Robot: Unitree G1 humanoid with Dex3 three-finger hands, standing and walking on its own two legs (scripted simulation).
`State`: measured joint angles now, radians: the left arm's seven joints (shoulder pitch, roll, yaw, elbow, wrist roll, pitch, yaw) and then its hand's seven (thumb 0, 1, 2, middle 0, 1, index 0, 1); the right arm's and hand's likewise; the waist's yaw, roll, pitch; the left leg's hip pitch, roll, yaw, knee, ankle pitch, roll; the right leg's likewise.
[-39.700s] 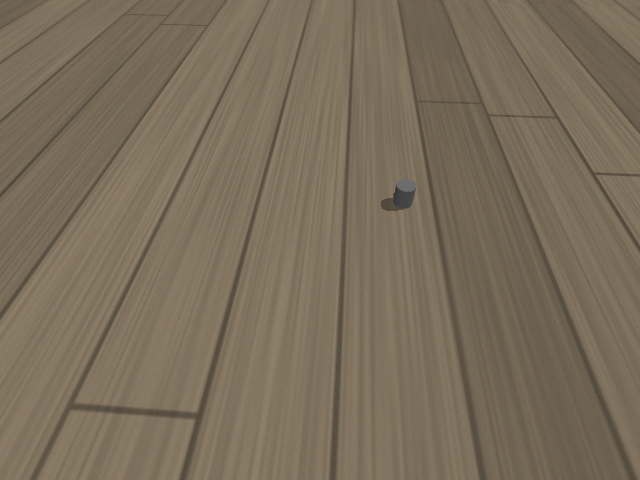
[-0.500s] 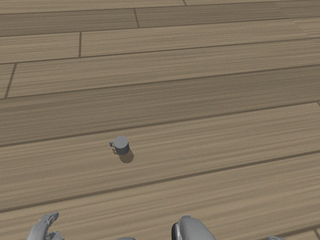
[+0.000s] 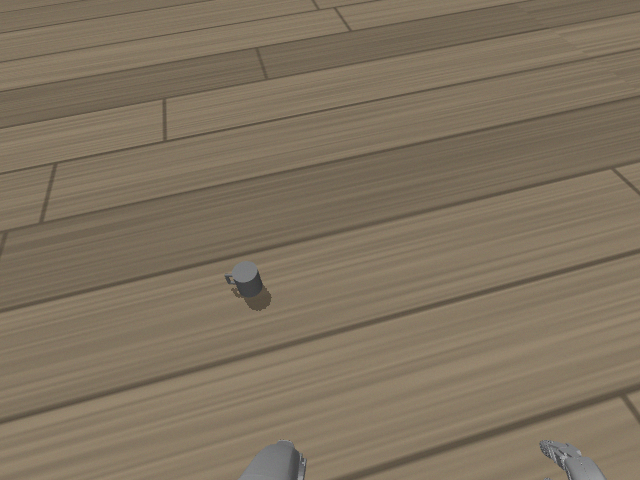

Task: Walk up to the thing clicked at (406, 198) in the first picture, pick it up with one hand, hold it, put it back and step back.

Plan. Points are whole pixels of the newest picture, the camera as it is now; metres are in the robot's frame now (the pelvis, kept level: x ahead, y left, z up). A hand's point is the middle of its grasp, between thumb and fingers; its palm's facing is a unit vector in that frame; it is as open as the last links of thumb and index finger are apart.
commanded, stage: step back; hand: left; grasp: from above
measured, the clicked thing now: (243, 279) +0.84 +0.34 -0.71
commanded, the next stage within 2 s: stand in 1.50 s
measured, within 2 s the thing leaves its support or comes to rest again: neither
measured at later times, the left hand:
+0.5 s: hand out of the picture -0.09 +0.25 -0.15, palm faces +0.07 -0.93 -0.35, open 7.4 cm
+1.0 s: hand out of the picture -0.20 +0.26 -0.14, palm faces +0.07 -0.91 -0.40, open 7.4 cm
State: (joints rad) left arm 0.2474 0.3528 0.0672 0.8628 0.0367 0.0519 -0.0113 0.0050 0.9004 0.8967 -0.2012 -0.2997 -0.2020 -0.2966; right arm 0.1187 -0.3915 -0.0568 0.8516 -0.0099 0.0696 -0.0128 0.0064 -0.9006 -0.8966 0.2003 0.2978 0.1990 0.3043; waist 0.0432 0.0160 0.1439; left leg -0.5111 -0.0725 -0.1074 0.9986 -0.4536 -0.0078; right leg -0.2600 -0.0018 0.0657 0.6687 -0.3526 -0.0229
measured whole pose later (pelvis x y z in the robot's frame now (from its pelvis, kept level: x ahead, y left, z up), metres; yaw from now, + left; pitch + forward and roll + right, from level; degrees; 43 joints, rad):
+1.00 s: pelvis -0.22 -0.02 +0.00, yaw +5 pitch -3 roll +1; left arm 0.24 0.40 0.06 0.97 0.02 0.01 -0.01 0.01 0.90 0.90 -0.20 -0.30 -0.20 -0.30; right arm 0.23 -0.35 -0.06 0.97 -0.04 -0.03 0.03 0.01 -0.90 -0.90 0.20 0.30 0.20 0.30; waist 0.01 -0.02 0.10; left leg -0.24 -0.03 -0.01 0.56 -0.27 0.02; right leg -0.28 -0.03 0.02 0.85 -0.52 -0.02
